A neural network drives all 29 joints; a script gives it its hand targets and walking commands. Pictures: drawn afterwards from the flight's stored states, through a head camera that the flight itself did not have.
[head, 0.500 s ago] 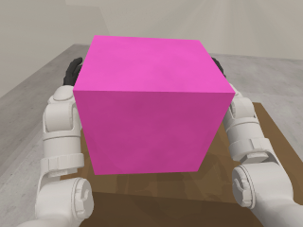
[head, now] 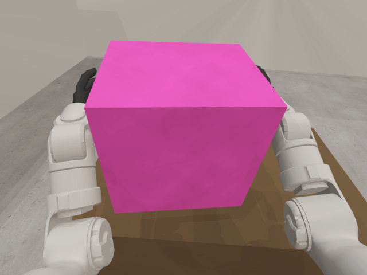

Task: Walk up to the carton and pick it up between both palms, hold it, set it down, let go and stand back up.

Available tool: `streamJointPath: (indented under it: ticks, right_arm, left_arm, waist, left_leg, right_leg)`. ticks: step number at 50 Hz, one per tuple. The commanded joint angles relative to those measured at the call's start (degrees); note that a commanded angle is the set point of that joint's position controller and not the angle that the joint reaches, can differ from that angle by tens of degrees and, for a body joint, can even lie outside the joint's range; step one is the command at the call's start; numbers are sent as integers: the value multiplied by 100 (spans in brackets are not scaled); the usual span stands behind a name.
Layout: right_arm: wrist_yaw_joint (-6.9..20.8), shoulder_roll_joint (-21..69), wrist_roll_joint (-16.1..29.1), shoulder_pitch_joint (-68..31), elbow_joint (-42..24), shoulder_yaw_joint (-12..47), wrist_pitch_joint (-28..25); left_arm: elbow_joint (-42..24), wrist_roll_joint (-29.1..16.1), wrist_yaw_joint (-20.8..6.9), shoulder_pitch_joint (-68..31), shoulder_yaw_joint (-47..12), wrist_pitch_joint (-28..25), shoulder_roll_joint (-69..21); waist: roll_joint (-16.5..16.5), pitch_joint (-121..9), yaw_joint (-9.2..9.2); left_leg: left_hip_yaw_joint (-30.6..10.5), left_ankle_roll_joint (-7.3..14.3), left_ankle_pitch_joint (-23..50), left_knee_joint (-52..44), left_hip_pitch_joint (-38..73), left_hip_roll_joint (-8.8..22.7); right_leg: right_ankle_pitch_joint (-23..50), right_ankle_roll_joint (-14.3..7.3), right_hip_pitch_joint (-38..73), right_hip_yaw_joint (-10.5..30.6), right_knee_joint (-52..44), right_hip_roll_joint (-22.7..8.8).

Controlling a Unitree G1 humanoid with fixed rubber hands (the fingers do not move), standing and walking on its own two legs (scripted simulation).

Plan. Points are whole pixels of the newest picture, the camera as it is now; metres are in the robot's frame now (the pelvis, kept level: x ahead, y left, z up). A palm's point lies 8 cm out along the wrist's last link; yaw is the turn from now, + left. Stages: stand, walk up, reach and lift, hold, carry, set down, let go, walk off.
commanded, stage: hold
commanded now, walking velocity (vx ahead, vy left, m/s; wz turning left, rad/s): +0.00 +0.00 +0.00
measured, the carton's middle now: (178, 126) +0.34 +0.00 +0.21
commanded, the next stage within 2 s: none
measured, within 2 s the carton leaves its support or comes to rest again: neither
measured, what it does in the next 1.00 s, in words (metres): stands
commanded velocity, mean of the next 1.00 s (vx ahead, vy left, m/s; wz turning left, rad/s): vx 0.00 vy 0.00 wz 0.00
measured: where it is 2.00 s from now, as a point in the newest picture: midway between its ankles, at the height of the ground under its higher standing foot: outside the picture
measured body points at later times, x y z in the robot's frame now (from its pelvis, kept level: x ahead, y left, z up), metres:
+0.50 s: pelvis +0.00 +0.00 +0.00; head -0.08 +0.01 +0.44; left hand +0.37 +0.18 +0.26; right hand +0.38 -0.18 +0.26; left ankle -0.02 +0.12 -0.75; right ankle +0.04 -0.12 -0.75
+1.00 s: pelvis +0.00 -0.01 +0.00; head -0.08 +0.01 +0.44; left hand +0.37 +0.19 +0.25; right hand +0.39 -0.17 +0.26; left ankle -0.02 +0.12 -0.75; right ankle +0.04 -0.12 -0.75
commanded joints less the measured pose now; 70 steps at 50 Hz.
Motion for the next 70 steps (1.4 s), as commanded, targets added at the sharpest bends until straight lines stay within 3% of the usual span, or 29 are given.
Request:
streamJointPath:
  ticks: [1,3,4,5,6,8,10,13,14,16,17,20,23,26,28,30,33,35,37,42,43,47,49,58,61,64,65,66,70]
  right_arm:
    - [792,3334,825,-4226,-1457,1756,-129]
    - [811,3266,784,-4148,-1382,1699,-121]
    - [819,3279,769,-4184,-1558,1701,-153]
    - [843,3257,804,-4203,-1579,1744,-157]
    - [850,3259,816,-4245,-1685,1735,-163]
    - [837,3343,759,-4315,-1713,1768,-185]
    - [878,3218,774,-4262,-1533,1738,-202]
    - [905,3294,708,-4221,-1457,1696,-202]
    - [900,3342,796,-4345,-1569,1738,-244]
    - [897,3265,754,-4359,-1589,1689,-231]
    - [902,3363,795,-4395,-1486,1753,-226]
    - [874,3296,893,-4431,-1567,1775,-240]
    - [822,3359,804,-4449,-1524,1802,-186]
    - [821,3385,790,-4442,-1257,1658,-134]
    - [828,3436,781,-4416,-1413,1812,-156]
    - [810,3518,821,-4467,-1473,1768,-194]
    - [734,3559,929,-4575,-1828,1976,-252]
    - [692,3385,865,-4488,-1523,1871,-155]
    - [721,3418,824,-4401,-1299,1715,-102]
    - [722,3484,939,-4425,-1631,1817,-113]
    - [706,3513,911,-4480,-1676,1868,-117]
    - [732,3429,835,-4344,-1314,1672,-44]
    - [741,3432,864,-4489,-1598,1828,-75]
    - [769,3416,972,-4486,-1788,1856,-133]
    - [715,3390,945,-4333,-1764,1905,-115]
    - [722,3265,937,-4284,-1571,1810,-20]
    - [731,3303,954,-4325,-1549,1810,-15]
    - [728,3387,1010,-4441,-1749,1872,-22]
    - [708,3400,984,-4419,-1833,1921,-25]
  left_arm:
    - [-703,-807,-861,-4117,-2383,-278,-2789]
    - [-720,-772,-894,-4156,-2308,-246,-2817]
    - [-649,-769,-908,-4068,-2348,-249,-2853]
    - [-798,-818,-897,-4161,-2386,-275,-2855]
    - [-818,-831,-889,-4079,-2378,-258,-2790]
    - [-757,-775,-864,-4153,-2338,-266,-2866]
    - [-719,-804,-843,-4216,-2452,-260,-2926]
    - [-729,-805,-842,-4278,-2472,-289,-2951]
    - [-815,-867,-835,-4268,-2504,-322,-2913]
    - [-725,-905,-837,-4313,-2449,-325,-2910]
    - [-764,-894,-829,-4390,-2451,-337,-2904]
    - [-556,-886,-783,-4245,-2374,-323,-2848]
    - [-561,-910,-818,-4322,-2283,-312,-2705]
    - [-318,-797,-829,-4291,-2107,-301,-2652]
    - [-457,-828,-840,-4250,-2121,-330,-2605]
    - [-622,-941,-848,-4505,-2285,-370,-2754]
    - [-685,-1052,-819,-4357,-2411,-427,-2802]
    - [-381,-950,-845,-4270,-2235,-366,-2629]
    - [-368,-875,-859,-4339,-2198,-355,-2597]
    - [-759,-999,-864,-4453,-2394,-387,-2727]
    - [-671,-984,-859,-4491,-2409,-376,-2713]
    - [-478,-912,-868,-4432,-2317,-331,-2791]
    - [-506,-931,-866,-4252,-2289,-307,-2703]
    - [-787,-977,-804,-4285,-2444,-343,-2865]
    - [-717,-984,-798,-4123,-2473,-318,-2775]
    - [-640,-878,-837,-4115,-2322,-216,-2710]
    - [-735,-886,-839,-4254,-2338,-209,-2715]
    - [-776,-961,-855,-4238,-2351,-210,-2664]
    - [-840,-999,-834,-4283,-2417,-245,-2736]
  waist:
    - [468,-1636,-110]
    - [427,-1587,-38]
    - [391,-1682,-141]
    - [400,-1752,-46]
    - [328,-1803,-161]
    - [340,-1736,10]
    - [506,-1561,-120]
    - [488,-1658,-136]
    - [515,-1728,-43]
    - [352,-1683,-128]
    - [390,-1700,-19]
    - [432,-1728,-14]
    - [217,-1698,11]
    - [262,-1405,38]
    - [54,-1660,47]
    - [277,-1920,45]
    - [200,-2203,9]
    - [98,-1740,-35]
    - [264,-1519,-34]
    - [415,-1845,-49]
    - [296,-1862,-81]
    - [470,-1532,-90]
    - [198,-1705,-43]
    - [451,-2063,35]
    - [256,-1878,-83]
    - [382,-1516,19]
    - [412,-1620,-80]
    - [240,-1617,-45]
    - [250,-1934,-5]
  left_leg:
    - [278,-169,1385,-447,-993,-332]
    - [281,-207,1382,-443,-1034,-264]
    - [285,-241,1397,-443,-1016,-292]
    - [266,-213,1476,-434,-1008,-262]
    - [262,-233,1554,-413,-928,-282]
    - [270,-215,1395,-435,-1087,-288]
    - [280,-256,1392,-435,-1079,-272]
    - [244,-268,1393,-424,-994,-298]
    - [260,-243,1422,-368,-1053,-283]
    - [253,-231,1375,-405,-993,-264]
    - [296,-226,1323,-412,-1040,-264]
    - [269,-170,1265,-419,-1205,-287]
    - [270,-104,1068,-469,-1223,-301]
    - [274,-36,662,-610,-1405,-291]
    - [339,4,773,-553,-1222,-339]
    - [323,-66,958,-481,-1140,-344]
    - [251,-99,1409,-295,-1024,-381]
    - [255,-33,1007,-389,-1149,-357]
    - [277,-44,714,-517,-1335,-386]
    - [258,-112,1179,-380,-1219,-356]
    - [239,-99,1156,-391,-1154,-368]
    - [237,-122,858,-514,-1368,-346]
    - [218,-61,932,-511,-1335,-299]
    - [253,-185,1468,-341,-1074,-306]
    - [225,-179,1528,-303,-895,-332]
    - [248,-128,1113,-469,-1248,-313]
    - [258,-150,1089,-463,-1230,-305]
    - [251,-118,1177,-428,-1209,-294]
    - [232,-163,1401,-361,-1010,-345]
  right_leg:
    - [1035,24,2063,38,187,349]
    - [951,-20,1996,-4,197,379]
    - [972,-22,2057,8,180,401]
    - [1012,-28,2046,17,168,420]
    - [1066,-28,2086,22,226,381]
    - [912,-22,2069,2,190,410]
    - [836,-58,1951,7,230,401]
    - [840,-36,1921,43,205,363]
    - [912,-61,1961,17,247,375]
    - [834,-40,1946,13,207,400]
    - [802,-29,1911,-3,233,391]
    - [942,-40,2100,100,196,347]
    - [860,-8,2050,141,198,324]
    - [412,-16,1854,102,132,305]
    - [659,24,1914,79,159,320]
    - [752,57,1956,70,253,328]
    - [1269,72,2116,77,257,320]
    - [955,58,1959,88,153,300]
    - [584,63,1846,125,127,245]
    - [1017,46,2012,94,258,315]
    - [1010,64,1987,95,269,301]
    - [712,44,1985,112,188,301]
    - [826,2,2129,96,256,324]
    - [1085,-3,1987,46,271,393]
    - [1153,40,1879,93,187,375]
    - [870,-3,1879,123,146,341]
    - [896,-27,1931,121,175,338]
    - [978,-31,1998,107,191,357]
    - [1158,28,2049,117,265,362]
